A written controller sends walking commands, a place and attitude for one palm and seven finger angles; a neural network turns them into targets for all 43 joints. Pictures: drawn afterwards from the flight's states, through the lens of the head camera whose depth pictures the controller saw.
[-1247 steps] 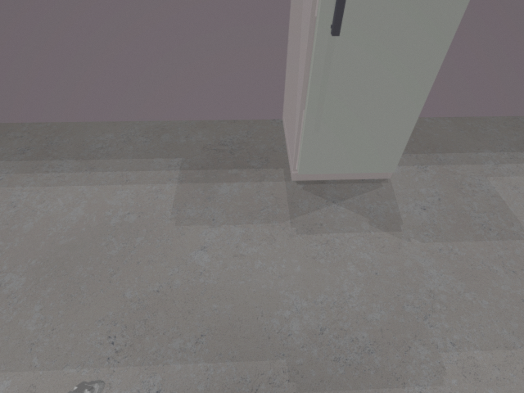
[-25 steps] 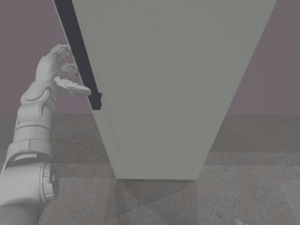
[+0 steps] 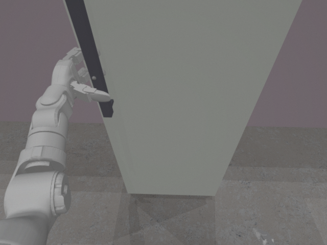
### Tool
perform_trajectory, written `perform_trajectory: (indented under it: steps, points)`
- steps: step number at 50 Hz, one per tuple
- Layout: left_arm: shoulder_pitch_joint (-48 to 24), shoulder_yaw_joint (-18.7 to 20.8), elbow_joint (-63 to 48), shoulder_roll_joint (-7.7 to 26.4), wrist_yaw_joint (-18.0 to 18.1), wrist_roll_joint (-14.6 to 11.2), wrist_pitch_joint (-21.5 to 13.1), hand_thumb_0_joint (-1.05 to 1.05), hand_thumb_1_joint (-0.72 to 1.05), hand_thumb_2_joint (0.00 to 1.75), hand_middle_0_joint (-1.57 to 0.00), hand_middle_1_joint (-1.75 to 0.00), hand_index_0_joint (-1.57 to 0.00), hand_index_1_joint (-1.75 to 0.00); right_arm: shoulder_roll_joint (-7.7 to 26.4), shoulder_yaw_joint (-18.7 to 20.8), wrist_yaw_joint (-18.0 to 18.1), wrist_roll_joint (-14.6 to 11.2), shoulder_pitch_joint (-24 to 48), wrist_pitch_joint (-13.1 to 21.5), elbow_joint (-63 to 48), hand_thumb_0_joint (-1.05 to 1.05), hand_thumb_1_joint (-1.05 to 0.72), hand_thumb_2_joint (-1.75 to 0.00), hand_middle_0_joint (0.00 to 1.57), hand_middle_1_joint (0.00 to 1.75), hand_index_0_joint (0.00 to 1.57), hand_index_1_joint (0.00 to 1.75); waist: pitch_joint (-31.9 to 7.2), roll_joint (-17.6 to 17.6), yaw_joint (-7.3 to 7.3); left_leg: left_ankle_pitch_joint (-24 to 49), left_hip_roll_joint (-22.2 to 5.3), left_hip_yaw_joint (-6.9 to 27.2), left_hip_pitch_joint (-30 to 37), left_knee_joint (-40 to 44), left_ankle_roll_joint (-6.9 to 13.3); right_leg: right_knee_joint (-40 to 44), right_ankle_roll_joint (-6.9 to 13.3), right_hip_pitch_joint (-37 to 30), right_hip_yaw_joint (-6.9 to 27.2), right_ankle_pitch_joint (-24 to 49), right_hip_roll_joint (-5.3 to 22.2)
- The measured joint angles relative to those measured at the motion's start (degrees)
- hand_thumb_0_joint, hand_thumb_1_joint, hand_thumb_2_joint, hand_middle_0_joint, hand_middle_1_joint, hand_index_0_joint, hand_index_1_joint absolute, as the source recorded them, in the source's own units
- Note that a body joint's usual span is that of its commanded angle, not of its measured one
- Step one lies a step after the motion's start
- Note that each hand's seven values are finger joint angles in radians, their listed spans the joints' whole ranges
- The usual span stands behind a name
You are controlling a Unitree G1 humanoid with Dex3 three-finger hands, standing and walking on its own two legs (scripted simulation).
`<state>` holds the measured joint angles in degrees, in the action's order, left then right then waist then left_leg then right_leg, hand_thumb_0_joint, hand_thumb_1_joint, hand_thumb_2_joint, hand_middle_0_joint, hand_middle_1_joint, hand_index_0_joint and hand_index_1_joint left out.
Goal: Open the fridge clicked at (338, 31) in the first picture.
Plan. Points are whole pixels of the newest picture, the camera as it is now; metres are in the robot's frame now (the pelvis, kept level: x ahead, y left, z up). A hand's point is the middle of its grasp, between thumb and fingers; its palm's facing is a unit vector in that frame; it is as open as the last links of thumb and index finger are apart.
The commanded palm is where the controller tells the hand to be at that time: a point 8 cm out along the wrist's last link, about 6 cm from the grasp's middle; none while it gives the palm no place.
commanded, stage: slide the fingers in behind the handle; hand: left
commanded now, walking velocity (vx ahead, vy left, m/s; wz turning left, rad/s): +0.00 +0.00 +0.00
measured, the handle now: (92, 46) +0.50 +0.19 +0.26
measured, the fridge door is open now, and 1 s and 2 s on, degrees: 0 0 0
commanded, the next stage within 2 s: grip the handle and tug to test in 0.26 s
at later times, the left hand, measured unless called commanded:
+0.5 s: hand (92, 78) +0.44 +0.19 +0.21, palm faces +0.00 -1.00 +0.01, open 13.6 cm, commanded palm +0.42 +0.24 +0.20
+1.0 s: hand (94, 78) +0.45 +0.18 +0.20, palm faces -0.03 -1.00 +0.02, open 7.0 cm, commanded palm +0.43 +0.24 +0.20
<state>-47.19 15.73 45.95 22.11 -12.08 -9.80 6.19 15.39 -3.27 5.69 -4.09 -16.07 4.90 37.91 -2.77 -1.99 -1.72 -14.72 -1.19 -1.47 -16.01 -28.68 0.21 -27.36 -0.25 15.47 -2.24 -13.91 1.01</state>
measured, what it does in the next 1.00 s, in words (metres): stands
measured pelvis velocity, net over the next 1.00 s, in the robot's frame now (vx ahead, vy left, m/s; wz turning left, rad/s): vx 0.01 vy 0.01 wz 0.00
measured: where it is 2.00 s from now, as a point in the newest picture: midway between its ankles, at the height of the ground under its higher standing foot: outside the picture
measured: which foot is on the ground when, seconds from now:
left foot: down 0.00-1.00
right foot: down 0.00-1.00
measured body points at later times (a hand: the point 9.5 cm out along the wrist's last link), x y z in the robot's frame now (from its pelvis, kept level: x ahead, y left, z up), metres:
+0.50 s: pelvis +0.00 +0.00 +0.00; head +0.01 -0.01 +0.45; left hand +0.44 +0.24 +0.21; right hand +0.10 -0.26 -0.11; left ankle +0.00 +0.12 -0.74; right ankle +0.00 -0.12 -0.74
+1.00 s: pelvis +0.01 +0.01 +0.00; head +0.01 +0.00 +0.45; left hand +0.44 +0.24 +0.20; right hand +0.11 -0.25 -0.11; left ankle +0.00 +0.12 -0.74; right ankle +0.00 -0.12 -0.74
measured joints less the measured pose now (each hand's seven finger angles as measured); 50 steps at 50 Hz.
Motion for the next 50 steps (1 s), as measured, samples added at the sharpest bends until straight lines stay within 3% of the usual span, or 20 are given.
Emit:
perform_trajectory:
  steps: [15, 24, 31, 42, 50]
  points:
    - [0.68, 1.46, 0.16, 0.84, -0.23, 0.25, -1.32, -0.01, -0.50, 0.30, -0.30, -1.20, -0.30, -1.20, 0.32, 0.54, -0.17, 0.08, -2.48, -0.12, 0.46, 0.01, -0.90, -0.90, 0.20, 0.30, 0.21, 0.30, -0.03, -0.15, -0.74, -0.10, -0.21, -0.77, 0.07, 0.40, 0.08, 0.43, -0.07, 0.25, 0.78, 0.23, -0.22]
    - [2.29, 1.02, -2.33, 0.70, -0.55, -0.21, -0.43, -0.01, -0.46, 0.32, -0.31, -1.21, -0.30, -1.20, 0.50, 0.85, -0.08, -0.15, -2.45, -0.18, 0.36, 0.01, -0.90, -0.90, 0.20, 0.30, 0.21, 0.30, 0.00, -0.05, -0.32, -0.35, -0.20, -0.70, 0.48, 0.32, 0.14, 0.67, -0.14, -0.35, 0.72, 0.13, -0.23]
    - [0.83, 0.80, -0.56, 0.99, -0.37, 0.03, 0.01, -0.01, -0.25, 0.41, -0.33, -1.24, -0.33, -1.23, 0.32, 0.49, 0.14, 0.02, -0.97, -0.02, 0.12, 0.01, -0.90, -0.90, 0.20, 0.30, 0.21, 0.30, 0.06, 0.18, -0.38, -0.33, -0.07, -0.36, -0.09, 0.04, 0.20, 0.56, -0.21, 0.00, 0.40, 0.11, -0.09]
    - [0.21, 0.65, 0.73, 1.63, -1.31, -0.14, -0.49, 0.00, 0.22, 0.61, -0.38, -1.30, -0.38, -1.30, 0.15, 0.27, -0.01, -0.10, -1.12, -0.12, -0.38, 0.01, -0.90, -0.90, 0.20, 0.30, 0.21, 0.30, -0.16, 0.25, -0.34, -0.70, 0.03, -0.34, -0.59, -0.39, 0.32, 0.33, -0.36, 0.38, 0.39, -0.15, 0.02]
    - [0.86, 0.17, -1.05, -0.10, -1.96, -0.56, -0.63, 0.01, 0.46, 0.73, -0.40, -1.35, -0.40, -1.34, 0.15, 0.38, -0.10, 0.16, -1.65, -0.24, 0.46, 0.01, -0.90, -0.90, 0.20, 0.30, 0.21, 0.30, -0.24, 0.06, 0.00, -0.83, 0.19, -0.31, -0.58, -0.44, 0.45, 0.38, -0.50, 0.31, 0.38, -0.24, 0.17]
